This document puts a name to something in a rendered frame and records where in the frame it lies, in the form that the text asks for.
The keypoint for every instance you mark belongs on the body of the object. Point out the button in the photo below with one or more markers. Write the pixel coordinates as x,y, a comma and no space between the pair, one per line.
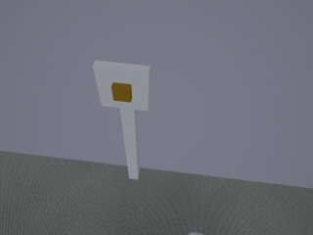
122,92

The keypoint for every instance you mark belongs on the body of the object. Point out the panel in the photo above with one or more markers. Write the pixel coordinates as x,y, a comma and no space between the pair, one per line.
107,73

